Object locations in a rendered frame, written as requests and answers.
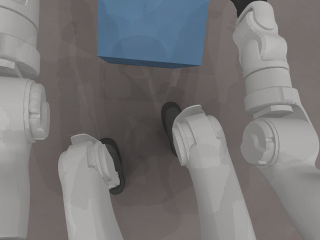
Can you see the carton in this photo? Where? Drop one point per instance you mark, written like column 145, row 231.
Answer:
column 152, row 33

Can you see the right robot hand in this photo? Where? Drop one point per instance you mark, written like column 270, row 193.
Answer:
column 242, row 4

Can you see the robot left thigh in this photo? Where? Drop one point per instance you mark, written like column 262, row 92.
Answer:
column 87, row 204

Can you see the robot right thigh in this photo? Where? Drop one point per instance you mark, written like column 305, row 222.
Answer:
column 223, row 213

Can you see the left robot forearm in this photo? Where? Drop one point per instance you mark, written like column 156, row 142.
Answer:
column 19, row 26

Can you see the robot right upper arm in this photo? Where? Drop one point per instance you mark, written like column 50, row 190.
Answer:
column 284, row 151

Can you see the right robot forearm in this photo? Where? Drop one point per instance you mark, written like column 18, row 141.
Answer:
column 266, row 73

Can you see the robot thigh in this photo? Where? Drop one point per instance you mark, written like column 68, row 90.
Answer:
column 223, row 213
column 87, row 204

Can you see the robot left upper arm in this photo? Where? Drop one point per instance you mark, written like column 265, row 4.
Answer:
column 24, row 118

